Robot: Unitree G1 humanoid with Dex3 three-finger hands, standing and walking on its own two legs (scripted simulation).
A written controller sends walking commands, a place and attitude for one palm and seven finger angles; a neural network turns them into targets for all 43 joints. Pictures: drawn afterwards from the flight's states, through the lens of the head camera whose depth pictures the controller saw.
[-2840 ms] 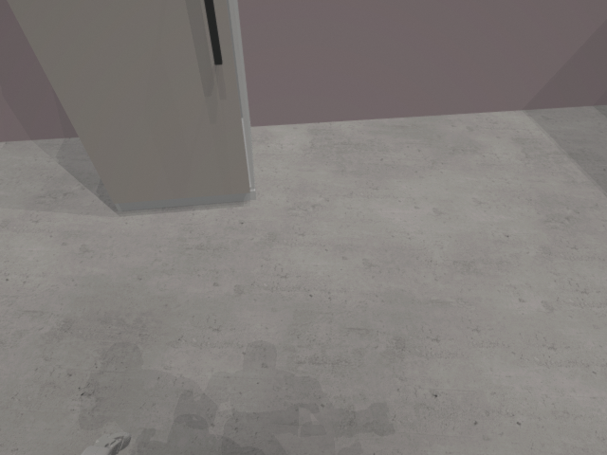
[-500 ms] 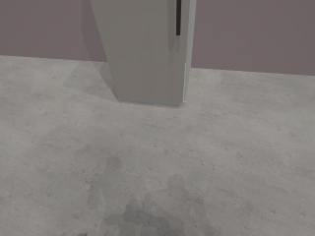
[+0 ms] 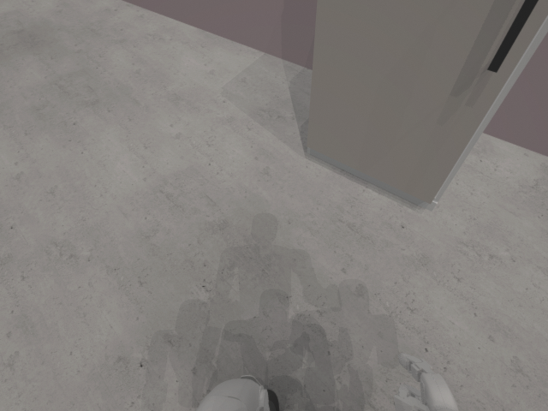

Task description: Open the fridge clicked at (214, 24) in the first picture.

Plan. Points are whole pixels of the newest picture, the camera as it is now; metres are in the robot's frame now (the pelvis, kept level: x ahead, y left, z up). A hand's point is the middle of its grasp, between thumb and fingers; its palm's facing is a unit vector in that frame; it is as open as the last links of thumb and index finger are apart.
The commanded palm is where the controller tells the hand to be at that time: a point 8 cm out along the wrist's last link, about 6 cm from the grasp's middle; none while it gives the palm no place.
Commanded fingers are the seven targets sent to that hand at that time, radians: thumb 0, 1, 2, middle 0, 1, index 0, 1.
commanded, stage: walk to a spot facing it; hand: right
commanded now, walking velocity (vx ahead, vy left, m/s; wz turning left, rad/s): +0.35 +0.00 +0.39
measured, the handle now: out of the picture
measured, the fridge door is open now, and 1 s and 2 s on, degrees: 0 0 0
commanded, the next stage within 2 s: turn to face it in 0.86 s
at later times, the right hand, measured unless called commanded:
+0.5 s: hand (455, 379) +0.21 -0.27 -0.16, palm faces -0.11 +0.98 -0.17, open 7.4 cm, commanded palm none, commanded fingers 0.00 -0.90 -0.90 0.20 0.30 0.20 0.30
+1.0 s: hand (354, 196) +0.57 -0.11 -0.14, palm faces -0.50 +0.83 -0.25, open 7.4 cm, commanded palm none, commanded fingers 0.00 -0.90 -0.90 0.20 0.30 0.20 0.30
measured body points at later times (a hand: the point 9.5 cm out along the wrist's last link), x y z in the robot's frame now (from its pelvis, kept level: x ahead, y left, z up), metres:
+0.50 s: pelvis +0.21 -0.07 +0.02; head +0.23 -0.09 +0.47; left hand +0.31 +0.18 -0.09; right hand +0.22 -0.32 -0.14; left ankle +0.10 +0.04 -0.63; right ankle +0.25 -0.15 -0.71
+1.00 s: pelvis +0.35 +0.00 +0.01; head +0.39 +0.03 +0.45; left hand +0.19 +0.19 -0.15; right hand +0.59 -0.15 -0.12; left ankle +0.37 +0.09 -0.71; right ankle +0.33 -0.16 -0.62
